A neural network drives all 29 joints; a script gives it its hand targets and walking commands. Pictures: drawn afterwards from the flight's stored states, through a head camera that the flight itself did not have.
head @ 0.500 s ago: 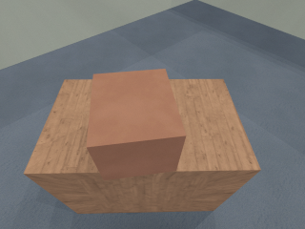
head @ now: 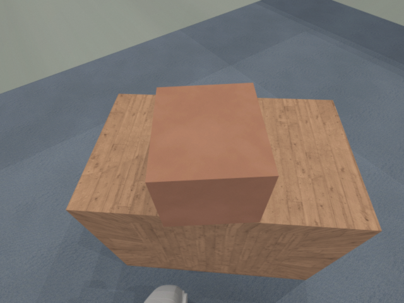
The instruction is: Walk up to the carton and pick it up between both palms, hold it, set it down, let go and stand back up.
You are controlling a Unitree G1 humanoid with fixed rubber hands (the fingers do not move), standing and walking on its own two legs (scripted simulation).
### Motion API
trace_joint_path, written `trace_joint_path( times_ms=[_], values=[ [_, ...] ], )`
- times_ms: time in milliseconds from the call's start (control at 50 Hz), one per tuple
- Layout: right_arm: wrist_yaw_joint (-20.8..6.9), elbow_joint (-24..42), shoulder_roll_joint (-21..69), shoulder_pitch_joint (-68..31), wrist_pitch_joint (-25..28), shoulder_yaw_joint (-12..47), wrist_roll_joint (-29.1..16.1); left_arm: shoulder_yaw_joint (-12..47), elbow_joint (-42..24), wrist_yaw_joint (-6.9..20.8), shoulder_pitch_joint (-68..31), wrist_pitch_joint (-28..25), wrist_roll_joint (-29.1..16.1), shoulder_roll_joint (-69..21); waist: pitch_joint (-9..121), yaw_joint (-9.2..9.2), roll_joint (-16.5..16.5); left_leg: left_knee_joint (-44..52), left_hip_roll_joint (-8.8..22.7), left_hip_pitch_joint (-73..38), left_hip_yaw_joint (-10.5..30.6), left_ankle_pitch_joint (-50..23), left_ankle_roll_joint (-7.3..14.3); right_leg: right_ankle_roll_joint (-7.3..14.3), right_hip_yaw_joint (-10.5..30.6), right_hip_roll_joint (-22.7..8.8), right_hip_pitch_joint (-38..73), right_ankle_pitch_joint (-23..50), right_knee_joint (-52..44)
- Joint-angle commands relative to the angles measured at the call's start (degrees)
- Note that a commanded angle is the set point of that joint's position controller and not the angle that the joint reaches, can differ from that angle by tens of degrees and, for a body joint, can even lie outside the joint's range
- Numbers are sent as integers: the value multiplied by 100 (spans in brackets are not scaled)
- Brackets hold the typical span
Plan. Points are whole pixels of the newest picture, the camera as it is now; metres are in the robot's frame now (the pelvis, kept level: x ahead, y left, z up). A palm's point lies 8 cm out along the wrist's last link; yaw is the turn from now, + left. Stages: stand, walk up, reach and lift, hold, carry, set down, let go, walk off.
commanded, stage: walk up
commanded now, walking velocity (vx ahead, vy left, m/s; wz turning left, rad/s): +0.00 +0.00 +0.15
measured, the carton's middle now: (208, 154) +0.46 +0.02 -0.03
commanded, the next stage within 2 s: none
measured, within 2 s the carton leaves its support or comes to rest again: neither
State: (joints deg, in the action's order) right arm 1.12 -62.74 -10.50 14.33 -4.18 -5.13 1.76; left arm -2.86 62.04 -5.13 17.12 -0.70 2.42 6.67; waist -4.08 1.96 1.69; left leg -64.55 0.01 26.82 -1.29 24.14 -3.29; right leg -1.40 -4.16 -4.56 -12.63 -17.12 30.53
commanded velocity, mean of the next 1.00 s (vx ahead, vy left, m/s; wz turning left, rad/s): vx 0.00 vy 0.00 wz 0.01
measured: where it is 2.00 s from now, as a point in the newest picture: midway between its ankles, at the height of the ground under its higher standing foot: outside the picture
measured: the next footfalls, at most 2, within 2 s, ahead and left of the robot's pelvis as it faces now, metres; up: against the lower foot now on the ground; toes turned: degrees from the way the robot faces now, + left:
left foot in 0.12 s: +0.05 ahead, +0.15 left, +0.00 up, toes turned -1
right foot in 0.42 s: +0.02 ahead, -0.05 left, +0.00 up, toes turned -1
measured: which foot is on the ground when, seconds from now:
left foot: up 0.00-0.10, down 0.12-1.00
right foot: down 0.00-0.12, up 0.14-0.40, down 0.42-1.00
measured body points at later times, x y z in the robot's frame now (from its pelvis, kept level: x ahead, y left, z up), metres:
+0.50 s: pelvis +0.01 +0.05 +0.00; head +0.02 +0.04 +0.45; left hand +0.00 +0.25 -0.16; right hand +0.04 -0.17 -0.16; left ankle +0.02 +0.15 -0.74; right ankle -0.02 -0.05 -0.74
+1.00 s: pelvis +0.02 +0.04 +0.01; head +0.03 +0.03 +0.46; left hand -0.01 +0.23 -0.16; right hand -0.02 -0.15 -0.16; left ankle +0.02 +0.15 -0.74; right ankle -0.02 -0.05 -0.74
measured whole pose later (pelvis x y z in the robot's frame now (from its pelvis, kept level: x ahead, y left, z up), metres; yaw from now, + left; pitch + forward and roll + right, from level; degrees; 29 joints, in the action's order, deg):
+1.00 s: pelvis +0.02 +0.04 +0.01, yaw -1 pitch -2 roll +0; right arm 2.2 -68.9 -4.9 17.4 0.4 0.5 0.6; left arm 0.7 67.6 -2.3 18.5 -1.4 0.4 4.2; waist -2.5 -0.5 0.1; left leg -23.7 0.7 8.7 -4.1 12.9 0.6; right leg 2.3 -2.8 1.2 -4.8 -16.2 23.0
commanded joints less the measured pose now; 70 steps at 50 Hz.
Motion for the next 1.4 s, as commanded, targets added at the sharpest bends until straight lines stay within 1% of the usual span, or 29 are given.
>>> trace_joint_path(
  times_ms=[0, 20, 40, 60, 80, 100, 120, 140, 160, 180, 200, 220, 240, 280, 320, 340, 360, 380, 400, 420, 440, 460, 480, 500, 540, 600, 680, 940, 1380],
  values=[
    [-95, 537, 299, 79, 250, 127, -99, 4, -88, -57, -115, 8, -77, 379, 130, -325, -2052, 2058, 113, -550, -105, 13, 144, 669, 112, -358, -333, 890, -1050],
    [-36, 491, 209, 91, 244, 106, -116, -48, -10, -37, 138, 24, -7, 603, 144, -205, -2029, 2475, -52, -730, -380, 115, 143, 815, 263, -488, -121, 1125, -843],
    [33, 365, 115, 370, 233, 85, -94, -86, -19, 7, 201, 46, 15, 781, 189, -259, -1785, 2989, -165, -1159, -579, -223, 146, 897, 391, -655, -211, 1529, -550],
    [103, 138, 177, 742, 223, 116, -91, -31, 33, 111, 321, 67, -42, 677, 146, -326, -1305, 3805, -267, -2047, -611, -1216, 221, 917, 625, -614, -812, 1759, -429],
    [148, 73, 11, 1020, 288, 104, -58, -27, 115, 202, 562, 56, -25, 687, 134, -442, -551, 4423, -5, -2610, -230, -1792, 175, 671, 519, -488, -1199, 1135, -59],
    [169, 106, -357, 1308, 429, 118, 5, 55, 28, 276, 747, 59, -19, 383, 400, -379, 777, 4885, 1450, -2856, 1308, -2492, 205, 299, 153, -49, -1509, -813, 880],
    [159, 238, -736, 1019, 432, 154, -28, 44, -89, 225, 765, 189, -192, 209, 496, -366, 1873, 4990, 2286, -1552, 1988, -2843, 1022, 190, 226, 243, -953, -1821, 1522],
    [141, 350, -639, 540, 432, 167, 34, -12, -132, 207, 508, 283, -190, 561, 185, -322, 1729, 5238, 2176, -1033, 2191, -1949, 1324, 214, 463, 165, -792, -1751, 1994],
    [122, 487, -451, 121, 465, 242, 24, 2, -118, 253, 324, 312, -160, 538, -145, -228, 1189, 5269, 1839, -913, 1800, -1506, 1275, 249, 564, 145, -917, -1471, 2159],
    [126, 586, -465, -169, 467, 268, 23, 56, -27, 303, 388, 302, -138, 334, -186, -112, 991, 5213, 1578, -896, 1411, -1459, 1194, 268, 573, 151, -915, -1243, 2184],
    [150, 622, -443, -245, 480, 294, 1, 60, 67, 335, 514, 286, -117, 327, -137, -50, 985, 5172, 1469, -917, 1163, -1739, 1181, 292, 534, 132, -807, -1057, 2144],
    [178, 594, -389, -246, 484, 308, -32, 64, 127, 349, 619, 260, -81, 340, -73, -9, 920, 5079, 1378, -1005, 979, -2073, 1219, 288, 476, 165, -719, -958, 2108],
    [180, 555, -295, -208, 492, 311, -54, 69, 160, 332, 682, 240, -68, 346, 16, 0, 787, 4955, 1345, -1162, 878, -2398, 1271, 272, 413, 206, -686, -958, 2007],
    [162, 456, -146, -47, 521, 360, -49, 93, 135, 281, 603, 215, -132, 349, 138, -72, 688, 4808, 1342, -1420, 832, -2668, 1360, 256, 360, 215, -567, -1012, 1445],
    [166, 365, -210, 33, 509, 361, -37, 140, 131, 242, 559, 190, -170, 282, 195, -148, 766, 4699, 1322, -1599, 897, -2556, 1417, 263, 301, 262, -397, -945, 760],
    [170, 339, -258, 12, 493, 353, -48, 158, 165, 233, 642, 172, -183, 257, 227, -110, 742, 4643, 1315, -1598, 940, -2461, 1390, 287, 255, 283, -194, -623, 273],
    [164, 313, -307, -46, 468, 338, -88, 193, 232, 229, 806, 139, -185, 187, 229, 16, 598, 4565, 1272, -1468, 906, -2330, 1266, 319, 231, 263, 189, 180, -511],
    [147, 287, -311, -42, 454, 321, -130, 206, 272, 231, 874, 94, -153, 228, 199, 50, 354, 4471, 1171, -1261, 854, -2111, 1042, 348, 425, 152, 571, 949, -1038],
    [118, 298, -216, 59, 459, 332, -152, 181, 253, 236, 897, 24, -71, 454, 251, -86, -14, 4225, 932, -1019, 691, -1790, 823, 404, 951, -262, 877, 1365, -1196],
    [90, 273, 164, 262, 428, 395, -224, 190, 263, 252, 525, -5, -147, 567, -54, -449, -930, 4417, 420, -1347, 227, -1343, 664, 554, 1137, -405, 46, 1413, -1152],
    [102, 149, 186, 332, 418, 421, -185, 247, 234, 287, 278, -31, -134, 328, -165, -417, -1185, 4418, 445, -1875, 224, -1458, 584, 550, 1212, -427, -346, 948, -1387],
    [112, 75, -30, 255, 421, 362, -180, 303, 218, 308, 272, -69, -139, 76, -234, -328, -803, 4367, 484, -1926, 290, -1715, 608, 446, 1021, -274, -264, 1010, -1429],
    [99, 8, -58, 276, 435, 351, -163, 291, 251, 295, 310, -82, -137, 138, -172, -305, -656, 4393, 511, -1964, 311, -1892, 626, 402, 903, -187, -85, 1092, -1383],
    [80, -30, -107, 289, 455, 339, -140, 277, 280, 266, 383, -93, -152, 201, -134, -281, -626, 4395, 536, -1985, 314, -2033, 635, 400, 868, -162, 25, 1210, -1356],
    [65, -98, -30, 348, 492, 388, -113, 254, 338, 256, 454, -104, -194, 276, -26, -263, -519, 4467, 576, -1931, 315, -2052, 615, 431, 830, -147, 276, 1316, -1338],
    [80, -211, -48, 391, 505, 416, -127, 260, 370, 269, 484, -96, -185, 235, -80, -227, -354, 4548, 564, -1850, 295, -1912, 570, 455, 818, -146, 342, 1151, -1360],
    [98, -351, 14, 525, 504, 458, -117, 257, 421, 275, 540, -94, -194, 245, -155, -204, -237, 4562, 571, -1819, 288, -1907, 542, 467, 795, -135, 320, 1101, -1370],
    [136, -582, 151, 817, 495, 502, -121, 295, 523, 260, 694, -115, -198, 188, -274, -234, -186, 4460, 604, -1846, 269, -1996, 513, 470, 781, -112, 204, 1253, -1351],
    [162, -644, 195, 758, 474, 486, -140, 302, 537, 235, 866, -161, -194, 122, -266, -228, -206, 4368, 634, -1908, 208, -2114, 453, 488, 803, -115, 277, 1716, -1332]
  ],
)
